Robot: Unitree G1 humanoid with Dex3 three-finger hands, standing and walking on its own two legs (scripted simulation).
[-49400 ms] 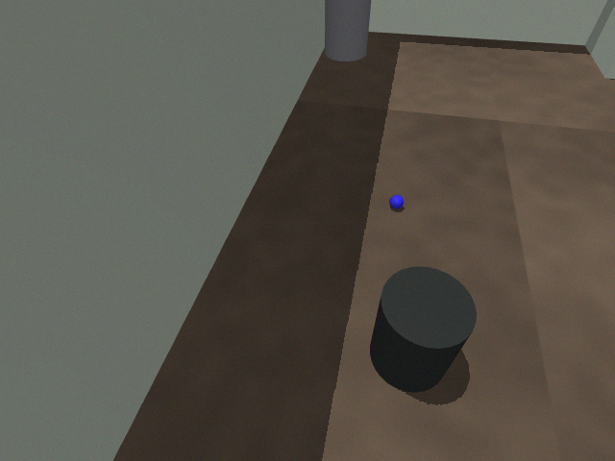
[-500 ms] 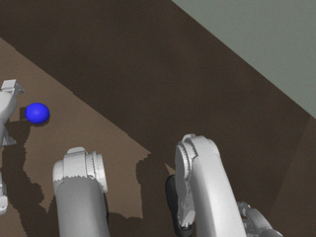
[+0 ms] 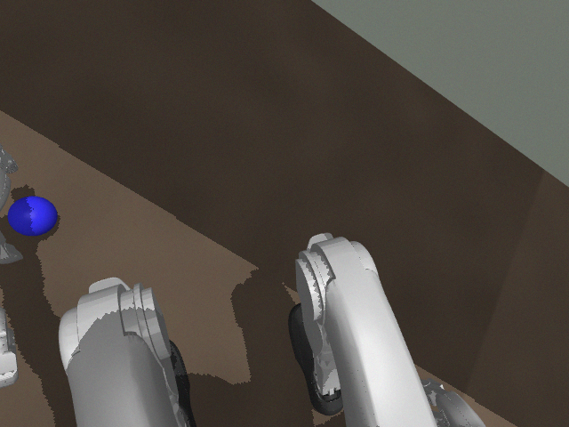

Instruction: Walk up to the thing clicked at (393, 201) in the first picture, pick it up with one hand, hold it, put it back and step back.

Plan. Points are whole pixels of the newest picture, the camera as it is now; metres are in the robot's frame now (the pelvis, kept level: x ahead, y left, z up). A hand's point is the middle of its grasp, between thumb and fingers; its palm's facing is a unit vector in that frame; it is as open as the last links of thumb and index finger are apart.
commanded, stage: close in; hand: left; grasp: from above
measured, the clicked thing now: (33, 216) +0.44 +0.34 -0.28
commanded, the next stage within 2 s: rest palm in 0.02 s
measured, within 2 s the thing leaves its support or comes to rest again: neither
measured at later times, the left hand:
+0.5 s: hand (27, 221) +0.42 +0.33 -0.24, palm faces -0.42 -0.12 -0.90, open 13.9 cm
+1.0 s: hand (29, 227) +0.41 +0.33 -0.26, palm faces -0.46 -0.15 -0.87, open 13.8 cm
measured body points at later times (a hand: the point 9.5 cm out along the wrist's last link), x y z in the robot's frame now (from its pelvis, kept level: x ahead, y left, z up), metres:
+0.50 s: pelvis +0.00 +0.00 -0.02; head +0.25 +0.12 +0.33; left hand +0.44 +0.33 -0.19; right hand +0.09 -0.27 -0.10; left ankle +0.07 +0.14 -0.28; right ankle +0.09 -0.13 -0.28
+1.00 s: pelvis +0.00 +0.01 -0.02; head +0.27 +0.12 +0.32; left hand +0.44 +0.34 -0.21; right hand +0.07 -0.26 -0.10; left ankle +0.07 +0.14 -0.28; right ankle +0.09 -0.13 -0.28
